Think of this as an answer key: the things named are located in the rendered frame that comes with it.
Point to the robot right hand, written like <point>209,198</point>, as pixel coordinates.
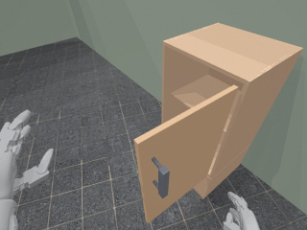
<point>244,217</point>

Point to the cupboard door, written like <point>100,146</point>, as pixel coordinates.
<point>186,145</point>

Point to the robot left hand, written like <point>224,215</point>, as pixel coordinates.
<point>12,136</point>

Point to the handle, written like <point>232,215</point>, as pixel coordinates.
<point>163,179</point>

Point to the left robot forearm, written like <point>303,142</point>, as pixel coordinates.
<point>8,220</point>

